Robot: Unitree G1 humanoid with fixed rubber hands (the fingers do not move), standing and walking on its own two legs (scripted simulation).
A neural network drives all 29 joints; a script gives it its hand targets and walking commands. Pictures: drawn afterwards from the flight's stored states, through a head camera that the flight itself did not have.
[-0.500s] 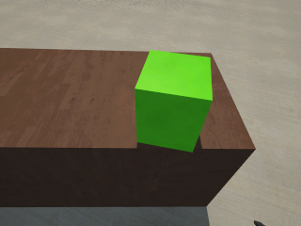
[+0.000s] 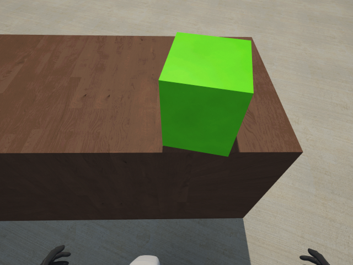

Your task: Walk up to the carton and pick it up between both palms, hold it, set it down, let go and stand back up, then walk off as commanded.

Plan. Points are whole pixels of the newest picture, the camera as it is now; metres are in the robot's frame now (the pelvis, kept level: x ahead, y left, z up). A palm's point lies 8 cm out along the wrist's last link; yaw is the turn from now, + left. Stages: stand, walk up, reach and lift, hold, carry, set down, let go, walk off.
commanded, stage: walk off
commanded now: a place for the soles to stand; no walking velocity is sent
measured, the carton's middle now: (203, 96) +0.53 -0.02 +0.05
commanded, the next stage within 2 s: none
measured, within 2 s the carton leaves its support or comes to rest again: neither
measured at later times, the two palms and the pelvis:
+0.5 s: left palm out of the picture -0.01 +0.42 -0.11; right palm out of the picture +0.04 -0.22 -0.06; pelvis -0.09 +0.09 +0.00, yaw +2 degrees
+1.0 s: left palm out of the picture -0.20 +0.36 -0.10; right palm out of the picture -0.03 -0.29 -0.11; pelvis -0.20 +0.01 -0.02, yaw +1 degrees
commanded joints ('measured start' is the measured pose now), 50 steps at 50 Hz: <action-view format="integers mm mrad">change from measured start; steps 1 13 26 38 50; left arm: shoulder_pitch -52 1 50 192 55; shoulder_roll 256 141 176 214 335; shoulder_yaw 83 65 67 89 95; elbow -126 -161 -133 -107 -184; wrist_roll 52 4 15 31 46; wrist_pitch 3 60 62 76 15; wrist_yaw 23 28 20 8 26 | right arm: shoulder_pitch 60 87 70 -66 32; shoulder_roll -194 -281 -212 -240 -219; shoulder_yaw -102 -120 -113 -111 -117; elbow -119 -162 -218 -249 -219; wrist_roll -107 -120 -103 -108 -108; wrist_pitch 32 2 -12 10 47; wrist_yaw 3 -14 -45 -25 -11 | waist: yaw -46 -52 -89 -35 -74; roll -87 247 119 152 -94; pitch -32 -190 -171 -52 -34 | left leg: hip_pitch -29 152 325 -100 -171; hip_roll -62 287 157 213 -134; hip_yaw -47 -398 -237 -284 -151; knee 486 -106 -121 -329 654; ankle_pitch -354 608 411 -355 -352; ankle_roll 39 145 10 118 16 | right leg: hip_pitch -273 -271 -382 -178 -369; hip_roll -413 42 112 86 -321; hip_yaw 399 153 263 182 680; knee -211 540 634 604 -217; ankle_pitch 160 -388 -207 -236 -205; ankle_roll -252 27 22 24 -163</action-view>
